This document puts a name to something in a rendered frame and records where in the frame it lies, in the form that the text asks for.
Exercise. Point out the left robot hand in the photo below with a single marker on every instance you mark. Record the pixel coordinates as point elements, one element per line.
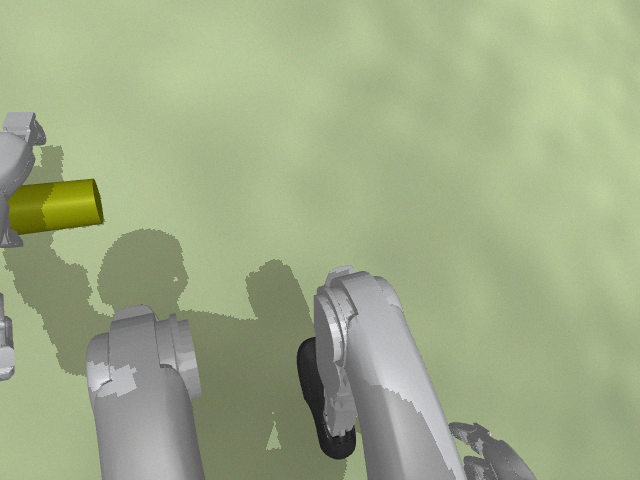
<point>21,133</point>

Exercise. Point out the right robot hand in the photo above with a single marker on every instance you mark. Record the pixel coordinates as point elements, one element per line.
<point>500,461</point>

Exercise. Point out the can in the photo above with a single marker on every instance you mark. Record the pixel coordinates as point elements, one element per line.
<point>53,206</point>

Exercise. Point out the right robot foot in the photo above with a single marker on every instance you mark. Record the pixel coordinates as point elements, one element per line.
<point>313,391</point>

